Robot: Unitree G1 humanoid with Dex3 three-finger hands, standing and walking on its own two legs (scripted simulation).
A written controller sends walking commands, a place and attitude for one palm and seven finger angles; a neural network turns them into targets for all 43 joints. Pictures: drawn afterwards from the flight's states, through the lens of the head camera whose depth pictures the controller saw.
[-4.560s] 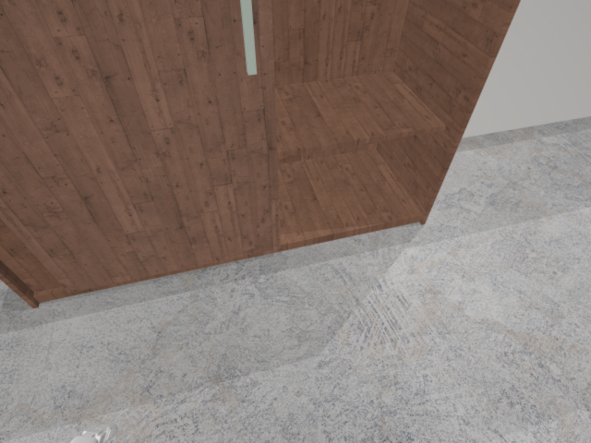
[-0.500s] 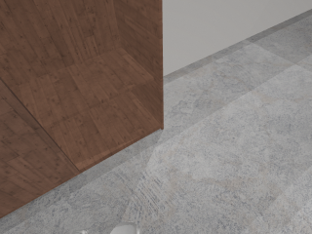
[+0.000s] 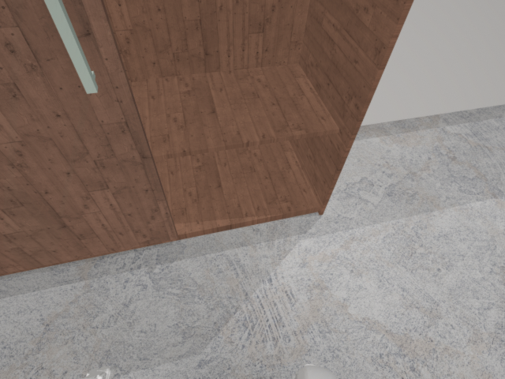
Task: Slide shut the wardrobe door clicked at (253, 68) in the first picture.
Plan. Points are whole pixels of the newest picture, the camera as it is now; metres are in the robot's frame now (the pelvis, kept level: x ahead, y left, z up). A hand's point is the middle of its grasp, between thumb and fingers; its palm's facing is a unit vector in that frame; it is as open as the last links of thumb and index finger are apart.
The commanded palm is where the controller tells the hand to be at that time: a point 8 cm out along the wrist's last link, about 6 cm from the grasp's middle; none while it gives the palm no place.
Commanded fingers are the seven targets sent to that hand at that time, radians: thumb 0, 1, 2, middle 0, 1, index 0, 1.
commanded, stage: turn to face it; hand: left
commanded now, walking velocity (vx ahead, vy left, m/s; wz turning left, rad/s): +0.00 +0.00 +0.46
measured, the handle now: (61, 12) +0.65 +0.39 +0.21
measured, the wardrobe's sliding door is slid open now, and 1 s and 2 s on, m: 0.67 0.67 0.67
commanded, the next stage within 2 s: take the last steps up to it in 0.34 s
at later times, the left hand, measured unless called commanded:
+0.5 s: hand out of the picture -0.01 +0.17 -0.16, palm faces +0.27 -0.93 -0.24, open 7.4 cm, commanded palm none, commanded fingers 0.00 0.90 0.90 -0.20 -0.30 -0.20 -0.30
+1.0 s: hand out of the picture +0.08 +0.22 -0.17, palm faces +0.29 -0.94 -0.17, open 7.4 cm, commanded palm none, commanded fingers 0.00 0.90 0.90 -0.20 -0.30 -0.20 -0.30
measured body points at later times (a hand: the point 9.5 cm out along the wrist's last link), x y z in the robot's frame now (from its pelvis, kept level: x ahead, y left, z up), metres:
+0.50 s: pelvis +0.00 -0.03 +0.00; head +0.03 -0.02 +0.45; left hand -0.02 +0.22 -0.15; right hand +0.13 -0.26 -0.15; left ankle -0.05 +0.10 -0.70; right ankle +0.03 -0.14 -0.74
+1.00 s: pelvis +0.09 +0.04 +0.00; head +0.10 +0.04 +0.45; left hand +0.07 +0.27 -0.15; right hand +0.07 -0.19 -0.15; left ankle -0.04 +0.09 -0.74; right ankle +0.20 -0.06 -0.70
